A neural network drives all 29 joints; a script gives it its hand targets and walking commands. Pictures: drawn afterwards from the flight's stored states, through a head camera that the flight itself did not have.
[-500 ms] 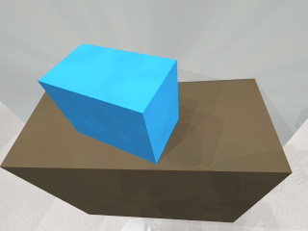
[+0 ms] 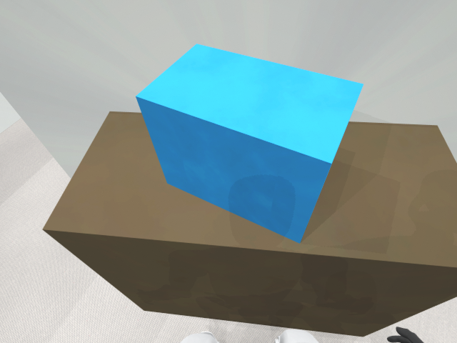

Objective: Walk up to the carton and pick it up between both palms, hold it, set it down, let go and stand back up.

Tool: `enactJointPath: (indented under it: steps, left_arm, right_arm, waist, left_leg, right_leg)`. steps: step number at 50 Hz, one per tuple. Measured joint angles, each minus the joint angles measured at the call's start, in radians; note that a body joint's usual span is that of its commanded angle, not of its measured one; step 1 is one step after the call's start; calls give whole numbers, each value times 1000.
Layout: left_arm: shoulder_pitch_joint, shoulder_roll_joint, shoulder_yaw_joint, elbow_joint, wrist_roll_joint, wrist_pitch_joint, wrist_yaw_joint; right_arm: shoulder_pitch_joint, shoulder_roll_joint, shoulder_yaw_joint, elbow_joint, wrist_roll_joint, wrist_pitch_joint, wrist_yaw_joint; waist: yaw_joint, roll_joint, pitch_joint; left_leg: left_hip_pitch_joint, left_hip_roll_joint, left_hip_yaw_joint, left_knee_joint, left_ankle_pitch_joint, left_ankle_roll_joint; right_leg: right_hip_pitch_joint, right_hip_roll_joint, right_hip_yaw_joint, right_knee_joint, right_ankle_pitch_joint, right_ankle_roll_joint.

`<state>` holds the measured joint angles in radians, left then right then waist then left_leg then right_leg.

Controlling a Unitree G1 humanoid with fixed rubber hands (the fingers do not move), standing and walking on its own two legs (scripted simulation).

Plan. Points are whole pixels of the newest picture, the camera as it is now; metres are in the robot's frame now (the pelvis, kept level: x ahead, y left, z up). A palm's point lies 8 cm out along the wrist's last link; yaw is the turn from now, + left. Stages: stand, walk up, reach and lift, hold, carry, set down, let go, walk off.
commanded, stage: walk up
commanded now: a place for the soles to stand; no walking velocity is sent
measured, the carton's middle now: (247, 142) +0.44 -0.02 +0.09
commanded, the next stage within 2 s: none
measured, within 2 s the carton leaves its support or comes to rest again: neither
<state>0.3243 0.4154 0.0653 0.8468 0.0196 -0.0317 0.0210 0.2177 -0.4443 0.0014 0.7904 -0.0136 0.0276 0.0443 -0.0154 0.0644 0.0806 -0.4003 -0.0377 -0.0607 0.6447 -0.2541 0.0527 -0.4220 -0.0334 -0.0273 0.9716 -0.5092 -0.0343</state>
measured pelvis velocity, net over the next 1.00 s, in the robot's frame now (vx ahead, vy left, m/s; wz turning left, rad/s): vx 0.02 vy -0.01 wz -0.01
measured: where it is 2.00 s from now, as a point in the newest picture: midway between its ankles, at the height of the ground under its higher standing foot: outside the picture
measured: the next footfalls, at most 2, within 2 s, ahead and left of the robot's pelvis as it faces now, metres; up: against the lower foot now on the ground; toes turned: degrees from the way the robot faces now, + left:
right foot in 0.16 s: +0.05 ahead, -0.12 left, +0.00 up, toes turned -2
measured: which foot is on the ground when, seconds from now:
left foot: down 0.00-1.00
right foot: up 0.00-0.14, down 0.16-1.00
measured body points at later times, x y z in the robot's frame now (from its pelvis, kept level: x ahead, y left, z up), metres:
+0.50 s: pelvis +0.01 -0.01 +0.00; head +0.04 -0.03 +0.45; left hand +0.14 +0.32 -0.08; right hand +0.09 -0.33 -0.12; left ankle +0.07 +0.10 -0.72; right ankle +0.05 -0.13 -0.72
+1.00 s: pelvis +0.02 -0.01 +0.01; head +0.04 -0.02 +0.45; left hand +0.16 +0.32 -0.08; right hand +0.12 -0.33 -0.11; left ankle +0.07 +0.10 -0.72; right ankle +0.05 -0.13 -0.72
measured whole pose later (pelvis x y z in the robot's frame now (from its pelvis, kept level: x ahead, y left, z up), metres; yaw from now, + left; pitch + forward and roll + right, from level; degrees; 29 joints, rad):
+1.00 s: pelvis +0.02 -0.01 +0.01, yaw -1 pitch +2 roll +0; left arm 0.15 0.42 0.07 0.86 0.02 -0.03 -0.01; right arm 0.17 -0.44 0.00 0.91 -0.01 -0.02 0.03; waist -0.01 0.05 0.00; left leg -0.39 -0.03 -0.04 0.57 -0.22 0.02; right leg -0.35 -0.01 -0.03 0.57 -0.25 0.00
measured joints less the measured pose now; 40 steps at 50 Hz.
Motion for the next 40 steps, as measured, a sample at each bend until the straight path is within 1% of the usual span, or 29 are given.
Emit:
enactJointPath:
  steps: [2, 5, 6, 8, 9, 10, 11, 14, 15, 16, 21, 26, 40]
  left_arm:
    - [-1, 0, 0, 0, 0, 1, -6]
    - [-9, 0, 0, 0, 0, 4, -11]
    - [-13, 0, 0, 0, 0, 4, -12]
    - [-20, 0, 0, 0, 0, 4, -12]
    - [-23, 0, 0, 0, 0, 4, -12]
    - [-25, 0, 0, 0, 0, 4, -12]
    - [-26, 0, 0, 0, 0, 4, -12]
    - [-38, 0, 0, 0, 0, 4, -19]
    - [-48, 0, 0, 0, 0, 4, -21]
    - [-60, 0, 0, 0, 0, 4, -22]
    - [-118, 0, 0, 0, 0, 4, -27]
    - [-160, 0, 0, 0, 0, 4, -33]
    - [-178, 0, 0, 10, 0, 4, -35]
  right_arm:
    - [2, 0, 0, 5, 0, -10, -5]
    - [2, 0, 0, 13, 0, -14, -12]
    - [2, 0, 0, 16, 0, -14, -13]
    - [2, 0, 0, 18, 0, -14, -14]
    - [1, 0, 0, 19, 0, -14, -15]
    - [1, 1, 0, 21, 0, -14, -15]
    - [1, 2, 0, 26, 0, -14, -15]
    - [1, 4, 0, 44, 0, -14, -15]
    - [2, 4, 0, 48, 0, -14, -15]
    - [2, 4, 0, 54, 0, -16, -15]
    - [2, 4, 0, 84, 0, -24, -15]
    - [1, 4, 0, 106, 0, -28, -15]
    - [-39, 4, 0, 114, 0, -44, -15]
  waist:
    - [-1, -2, 0]
    - [-2, -6, 0]
    - [-1, -6, 0]
    - [6, -9, 0]
    - [9, -9, 0]
    - [11, -9, -1]
    - [12, -7, -5]
    - [14, -14, -20]
    - [14, -14, -20]
    - [14, -14, -20]
    - [11, -15, -30]
    - [5, -17, -51]
    - [6, -17, -56]
  left_leg:
    - [-3, 0, 4, -10, 41, 1]
    - [-3, 0, 11, -10, 33, -6]
    - [-3, 0, 11, -10, 31, -8]
    - [-4, -1, 18, -10, 29, -17]
    - [-4, 0, 20, -10, 29, -22]
    - [-3, 1, 19, -10, 28, -26]
    - [-3, 3, 17, -10, 22, -26]
    - [-3, 3, 26, -10, -66, -26]
    - [0, 3, 26, -11, -77, -26]
    - [3, 3, 26, -18, -73, -26]
    - [11, 10, 24, -43, 33, -26]
    - [10, 10, 24, -52, 32, -36]
    - [11, 10, 23, -70, 32, -37]
  right_leg:
    - [5, 5, 0, -55, 0, 0]
    - [13, 14, 0, -147, 4, 1]
    - [19, 18, 1, -187, 23, 1]
    - [43, 23, 1, -286, 112, -1]
    - [51, 23, 1, -319, 183, -1]
    - [53, 24, 0, -334, 245, 4]
    - [53, 26, -1, -338, 265, 12]
    - [56, 18, -1, -353, 254, 16]
    - [56, 15, -1, -354, 251, 16]
    - [56, 14, -2, -354, 250, 17]
    - [56, 21, -2, -351, 247, 24]
    - [62, 21, -2, -372, 248, 25]
    - [67, 20, -2, -400, 255, 35]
